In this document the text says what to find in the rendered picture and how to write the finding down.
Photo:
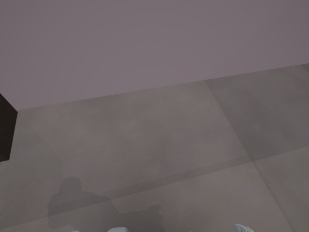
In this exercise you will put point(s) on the cupboard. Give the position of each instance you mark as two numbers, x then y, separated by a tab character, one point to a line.
8	116

